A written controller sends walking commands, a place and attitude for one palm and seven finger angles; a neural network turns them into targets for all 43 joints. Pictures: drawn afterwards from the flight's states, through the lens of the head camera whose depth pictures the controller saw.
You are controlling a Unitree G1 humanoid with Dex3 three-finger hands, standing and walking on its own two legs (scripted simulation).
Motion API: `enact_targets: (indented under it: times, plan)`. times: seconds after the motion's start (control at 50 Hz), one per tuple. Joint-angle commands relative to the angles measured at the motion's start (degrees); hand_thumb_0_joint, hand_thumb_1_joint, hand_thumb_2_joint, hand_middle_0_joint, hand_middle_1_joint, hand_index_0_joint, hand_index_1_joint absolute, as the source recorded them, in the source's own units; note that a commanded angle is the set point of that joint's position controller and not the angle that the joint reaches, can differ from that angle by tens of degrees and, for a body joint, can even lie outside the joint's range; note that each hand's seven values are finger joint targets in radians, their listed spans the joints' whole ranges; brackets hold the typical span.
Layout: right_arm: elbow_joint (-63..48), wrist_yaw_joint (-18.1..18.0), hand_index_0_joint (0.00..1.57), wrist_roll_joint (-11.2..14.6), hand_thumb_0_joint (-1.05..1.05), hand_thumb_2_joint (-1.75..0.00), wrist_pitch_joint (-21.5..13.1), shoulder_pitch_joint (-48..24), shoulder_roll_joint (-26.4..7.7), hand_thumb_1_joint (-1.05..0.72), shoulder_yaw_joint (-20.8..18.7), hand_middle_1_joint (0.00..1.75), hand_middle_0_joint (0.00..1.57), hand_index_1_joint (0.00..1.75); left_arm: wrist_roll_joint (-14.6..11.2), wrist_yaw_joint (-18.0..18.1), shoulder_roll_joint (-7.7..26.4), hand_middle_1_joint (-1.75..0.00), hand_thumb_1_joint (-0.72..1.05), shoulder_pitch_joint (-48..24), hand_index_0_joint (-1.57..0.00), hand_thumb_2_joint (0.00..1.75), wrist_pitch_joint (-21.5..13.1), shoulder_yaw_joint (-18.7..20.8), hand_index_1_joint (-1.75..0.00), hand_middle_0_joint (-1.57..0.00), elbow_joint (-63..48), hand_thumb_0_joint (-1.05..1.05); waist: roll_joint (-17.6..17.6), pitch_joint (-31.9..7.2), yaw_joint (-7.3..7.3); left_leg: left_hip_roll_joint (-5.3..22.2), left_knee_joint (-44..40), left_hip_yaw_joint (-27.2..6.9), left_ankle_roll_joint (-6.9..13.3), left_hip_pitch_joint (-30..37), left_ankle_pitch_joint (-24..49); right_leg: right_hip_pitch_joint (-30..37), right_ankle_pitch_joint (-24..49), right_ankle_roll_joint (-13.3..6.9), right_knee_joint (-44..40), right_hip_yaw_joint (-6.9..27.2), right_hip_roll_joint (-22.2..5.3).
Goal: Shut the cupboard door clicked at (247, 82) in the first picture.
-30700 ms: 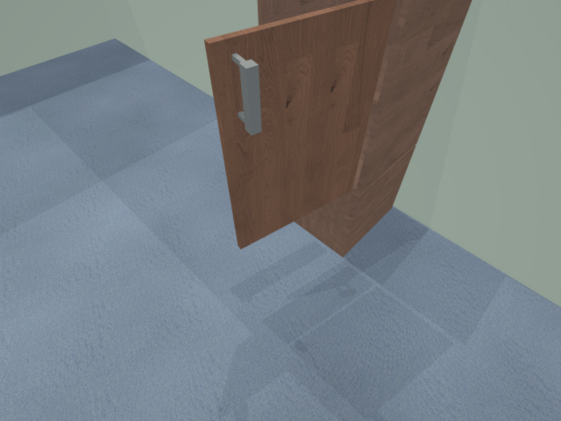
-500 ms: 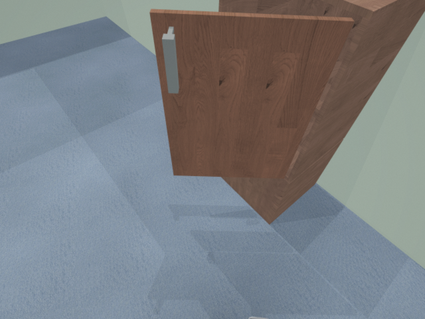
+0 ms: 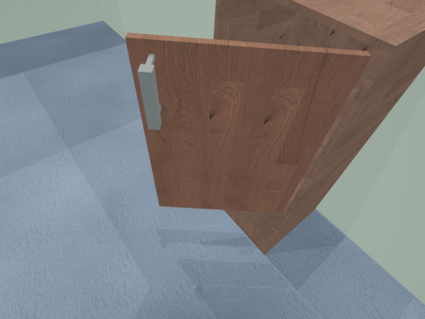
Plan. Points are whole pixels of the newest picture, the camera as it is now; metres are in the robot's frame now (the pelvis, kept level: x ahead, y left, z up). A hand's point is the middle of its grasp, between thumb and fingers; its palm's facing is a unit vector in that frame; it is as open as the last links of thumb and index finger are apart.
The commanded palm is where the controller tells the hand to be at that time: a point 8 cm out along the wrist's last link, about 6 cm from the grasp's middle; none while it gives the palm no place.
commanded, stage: come to a stop and stand still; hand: left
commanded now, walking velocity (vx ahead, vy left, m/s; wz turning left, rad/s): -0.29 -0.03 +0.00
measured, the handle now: (153, 93) +0.48 +0.15 +0.16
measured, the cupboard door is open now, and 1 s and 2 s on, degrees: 49 49 49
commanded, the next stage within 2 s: look again from close up in 1.12 s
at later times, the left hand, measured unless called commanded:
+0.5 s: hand out of the picture +0.09 +0.20 -0.17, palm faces +0.07 -0.97 -0.23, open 7.4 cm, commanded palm none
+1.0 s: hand out of the picture +0.00 +0.14 -0.16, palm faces +0.04 -0.98 -0.20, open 7.3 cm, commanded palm none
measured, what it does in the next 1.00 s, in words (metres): steps on the spot: right foot, then left foot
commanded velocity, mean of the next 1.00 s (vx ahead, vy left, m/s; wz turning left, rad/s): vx -0.07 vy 0.00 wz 0.00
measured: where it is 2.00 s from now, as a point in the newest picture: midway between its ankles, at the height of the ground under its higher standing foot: outside the picture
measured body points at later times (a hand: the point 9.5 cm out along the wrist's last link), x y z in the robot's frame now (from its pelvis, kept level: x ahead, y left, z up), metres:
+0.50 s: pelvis +0.02 +0.00 +0.00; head +0.07 +0.01 +0.45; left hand +0.08 +0.25 -0.15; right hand +0.08 -0.25 -0.14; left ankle +0.00 +0.10 -0.73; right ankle -0.01 -0.13 -0.71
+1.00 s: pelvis -0.01 -0.04 +0.01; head +0.00 -0.04 +0.46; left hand +0.00 +0.19 -0.15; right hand -0.02 -0.27 -0.15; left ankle +0.00 +0.10 -0.73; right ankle -0.03 -0.14 -0.73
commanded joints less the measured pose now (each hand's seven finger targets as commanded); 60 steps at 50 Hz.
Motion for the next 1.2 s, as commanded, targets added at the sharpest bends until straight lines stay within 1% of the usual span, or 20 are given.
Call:
enact_targets:
  times: [0.0, 0.04, 0.08, 0.12, 0.16, 0.24, 0.3, 0.36, 0.38, 0.42, 0.44, 0.48, 0.6, 0.66, 0.72, 0.74, 0.78, 0.84, 0.96, 1.18]
  plan:
    - [-0.5, -1.2, 0.20, 0.7, 0.00, -0.90, 1.2, 2.2, -8.8, -0.90, -1.3, 0.30, 0.20, 0.30, -0.1, 0.5, 3.9, -0.30, 0.90, 3.6, -0.20, 0.90, -0.3, 0.7, -0.30, -0.20, -2.4, 0.00, 11.9, -2.3, 0.80, 14.4, -11.3, -12.8, 7.7, 6.5, 38.9, -1.4, 7.1, 1.8, -9.1, 1.4, -2.8]
    - [-0.9, -1.1, 0.20, 1.4, 0.00, -0.90, 1.8, 1.5, -9.5, -0.90, -2.3, 0.30, 0.20, 0.30, 0.4, 0.7, 4.7, -0.30, 0.90, 5.8, -0.20, 0.90, -0.5, 0.9, -0.30, -0.20, -2.0, 0.00, 6.2, -5.9, 1.18, 10.4, -6.9, -10.2, 4.4, 8.1, 33.0, 1.6, 22.8, 1.2, -18.0, 2.4, -1.8]
    - [-1.4, -0.5, 0.20, 1.6, 0.00, -0.90, 2.3, 1.8, -8.3, -0.90, -2.9, 0.30, 0.20, 0.30, 0.9, 0.9, 7.6, -0.30, 0.90, 3.5, -0.20, 0.90, -0.8, 1.5, -0.30, -0.20, -3.3, 0.00, 1.5, -4.6, 0.03, 6.1, -4.7, -7.3, 0.8, 5.2, 21.8, 1.6, 38.2, -1.4, -17.8, 7.6, -5.8]
    - [-1.7, 0.1, 0.20, 1.5, 0.00, -0.90, 3.2, 1.7, -7.6, -0.90, -3.4, 0.30, 0.20, 0.30, 0.9, 0.6, 9.9, -0.30, 0.90, 0.7, -0.20, 0.90, -0.5, 1.9, -0.30, -0.20, -4.9, 0.00, 0.6, -4.3, -0.80, 2.7, -1.3, -5.2, -1.0, 5.0, 9.4, -1.8, 39.2, -4.7, -18.6, 10.9, -11.1]
    - [-1.4, 0.4, 0.20, 1.2, 0.00, -0.90, 4.2, 2.2, -6.1, -0.90, -3.3, 0.30, 0.20, 0.30, 0.8, 0.9, 10.8, -0.30, 0.90, -0.9, -0.20, 0.90, -0.6, 2.1, -0.30, -0.20, -5.4, 0.00, -6.3, -2.8, -0.87, -0.5, 6.2, -3.3, -2.4, 3.2, 0.0, -1.6, 48.2, -8.1, -21.4, 14.9, -15.4]
    - [-2.6, 0.4, 0.20, 1.3, 0.00, -0.90, 4.5, 0.1, -6.2, -0.90, -3.2, 0.30, 0.20, 0.30, 1.3, 1.9, 11.5, -0.30, 0.90, -1.2, -0.20, 0.90, -0.7, 2.6, -0.30, -0.20, -6.0, 0.00, -7.6, -3.6, 0.69, -1.5, 15.2, -6.4, -3.0, -6.0, -16.1, 8.0, 69.1, -12.0, -18.9, 15.1, -18.7]
    - [-2.8, 0.6, 0.20, 1.6, 0.00, -0.90, 4.2, -0.1, -6.7, -0.90, -3.1, 0.30, 0.20, 0.30, 1.1, 2.1, 12.9, -0.30, 0.90, -1.8, -0.20, 0.90, -0.6, 3.3, -0.30, -0.20, -6.4, 0.00, -7.3, -6.2, 1.08, -1.5, 6.7, -5.9, -3.6, -6.9, -13.2, 15.8, 75.4, -10.4, -15.1, 12.6, -17.6]
    - [-1.8, 0.8, 0.20, 1.3, 0.00, -0.90, 3.7, 2.8, -7.4, -0.90, -3.0, 0.30, 0.20, 0.30, 0.1, 2.1, 12.6, -0.30, 0.90, -3.4, -0.20, 0.90, -0.4, 3.2, -0.30, -0.20, -6.9, 0.00, -5.5, -8.9, -0.53, -0.4, -9.6, -5.2, -3.6, 3.7, 8.1, 12.9, 65.0, -5.8, -10.8, 9.5, -13.9]
    - [-1.5, 0.7, 0.20, 1.0, 0.00, -0.90, 3.2, 3.4, -9.1, -0.90, -3.3, 0.30, 0.20, 0.30, -0.1, 2.0, 11.0, -0.30, 0.90, -3.7, -0.20, 0.90, -0.2, 2.9, -0.30, -0.20, -7.6, 0.00, 0.4, -10.7, -0.41, 4.3, -11.2, -7.8, -2.3, 11.1, 26.5, 7.5, 52.5, -2.6, -8.5, 5.8, -10.2]
    - [-2.4, 0.3, 0.20, 0.6, 0.00, -0.90, 3.3, 4.3, -13.3, -0.90, -4.0, 0.30, 0.20, 0.30, -0.1, 2.3, 7.4, -0.30, 0.90, -3.2, -0.20, 0.90, 0.3, 1.7, -0.30, -0.20, -9.0, 0.00, 14.8, -10.4, -0.80, 17.2, -8.9, -17.5, 7.3, 16.4, 61.1, -2.9, 5.9, 1.5, -0.8, 0.6, -1.8]
    - [-2.4, 0.0, 0.20, 0.3, 0.00, -0.90, 3.3, 4.5, -13.2, -0.90, -3.9, 0.30, 0.20, 0.30, 0.1, 2.3, 7.6, -0.30, 0.90, -4.6, -0.20, 0.90, 0.9, 1.8, -0.30, -0.20, -9.3, 0.00, 13.1, -8.1, -1.58, 17.9, -10.4, -17.1, 10.3, 14.4, 58.4, -4.7, -3.8, 1.2, 6.0, 3.1, -0.4]
    - [-2.8, -0.8, 0.20, 0.1, 0.00, -0.90, 2.9, 2.7, -11.5, -0.90, -3.0, 0.30, 0.20, 0.30, 0.1, 2.0, 7.3, -0.30, 0.90, -6.0, -0.20, 0.90, 1.8, 1.8, -0.30, -0.20, -9.0, 0.00, 12.5, -4.5, -0.68, 17.0, -10.8, -17.5, 11.2, 10.7, 52.8, -6.9, -3.1, 1.1, 10.6, 6.3, -1.0]
    - [-2.4, -0.6, 0.20, 0.1, 0.00, -0.90, 2.6, 2.3, -12.0, -0.90, -3.0, 0.30, 0.20, 0.30, 0.1, 0.7, 6.4, -0.30, 0.90, -5.0, -0.20, 0.90, 1.1, 1.2, -0.30, -0.20, -8.4, 0.00, 10.9, -6.5, -0.67, 13.1, -10.9, -14.8, 8.2, 13.7, 39.5, -2.9, 6.0, 1.6, -5.5, 2.1, -0.5]
    - [-1.5, -0.1, 0.20, 1.0, 0.00, -0.90, 2.6, 1.9, -11.0, -0.90, -3.1, 0.30, 0.20, 0.30, 0.3, 0.7, 6.8, -0.30, 0.90, -1.2, -0.20, 0.90, 0.3, 1.2, -0.30, -0.20, -6.5, 0.00, 9.0, -7.3, 0.63, 9.4, -8.8, -12.8, 4.3, 8.2, 22.7, 6.8, 20.1, 1.3, -20.5, 2.0, -0.7]
    - [-1.3, 0.9, 0.20, 1.6, 0.00, -0.90, 2.8, 2.5, -6.1, -0.90, -1.9, 0.30, 0.20, 0.30, 0.4, 0.8, 11.6, -0.30, 0.90, -4.0, -0.20, 0.90, -0.9, 0.9, -0.30, -0.20, -6.1, 0.00, -3.9, -1.8, -1.74, 0.7, -6.6, -6.3, -2.0, 4.9, -0.9, 0.6, 22.9, -4.3, -28.2, 14.2, -12.8]
    - [-0.4, 1.2, 0.20, 1.2, 0.00, -0.90, 2.9, 2.9, -5.7, -0.90, -1.8, 0.30, 0.20, 0.30, 0.3, 0.7, 11.3, -0.30, 0.90, -5.3, -0.20, 0.90, -0.9, 0.5, -0.30, -0.20, -6.1, 0.00, -1.6, 0.3, -2.41, 0.4, -7.5, -6.3, -2.0, 8.0, 1.6, -3.8, 20.6, -4.3, -28.0, 12.8, -11.6]
    - [1.5, 1.0, 0.20, 0.9, 0.00, -0.90, 2.9, 4.1, -6.1, -0.90, -1.6, 0.30, 0.20, 0.30, 0.2, 0.8, 9.1, -0.30, 0.90, -4.5, -0.20, 0.90, -1.7, 0.1, -0.30, -0.20, -5.0, 0.00, -6.5, -0.3, -2.19, 1.9, -8.4, -6.3, -1.9, 9.4, 6.2, -2.0, 25.8, -2.9, -27.0, 10.3, -7.8]
    - [3.3, 0.9, 0.20, 0.9, 0.00, -0.90, 2.5, 5.0, -6.7, -0.90, -1.2, 0.30, 0.20, 0.30, -0.2, 0.9, 8.1, -0.30, 0.90, -3.1, -0.20, 0.90, -1.7, -0.3, -0.30, -0.20, -3.8, 0.00, -2.5, 0.8, -1.75, 3.0, -10.9, -7.4, -1.8, 9.5, 7.5, -1.5, 21.5, -1.7, -27.5, 9.4, -6.2]
    - [5.5, 0.7, 0.20, 0.8, 0.00, -0.90, 2.3, 6.3, -5.8, -0.90, -0.6, 0.30, 0.20, 0.30, -0.3, 0.8, 6.9, -0.30, 0.90, -0.5, -0.20, 0.90, -1.7, -0.4, -0.30, -0.20, -1.6, 0.00, 2.6, 2.2, -1.19, 3.0, -12.6, -7.3, -1.9, 8.3, 5.5, -0.6, 16.2, -1.7, -29.4, 9.8, -5.4]
    - [6.7, 0.0, 0.20, 1.1, 0.00, -0.90, 1.6, 9.4, -4.7, -0.90, -0.3, 0.30, 0.20, 0.30, -0.3, 1.1, 4.9, -0.30, 0.90, 2.7, -0.20, 0.90, -1.9, -0.6, -0.30, -0.20, 0.7, 0.00, 2.3, 1.4, -0.79, 3.7, -13.2, -7.9, -1.6, 8.2, 8.1, 1.9, 20.6, -1.5, -28.2, 7.8, -4.9]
